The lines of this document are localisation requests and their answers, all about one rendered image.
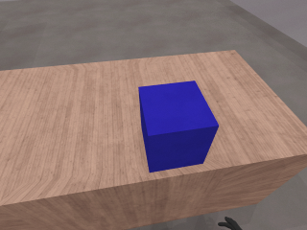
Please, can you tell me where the pedestal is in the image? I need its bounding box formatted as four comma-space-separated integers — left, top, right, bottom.
0, 50, 307, 230

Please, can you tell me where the carton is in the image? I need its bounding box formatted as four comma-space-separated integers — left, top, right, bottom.
138, 80, 219, 173

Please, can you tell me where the robot right hand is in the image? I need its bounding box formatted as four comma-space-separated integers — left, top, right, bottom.
218, 217, 242, 230

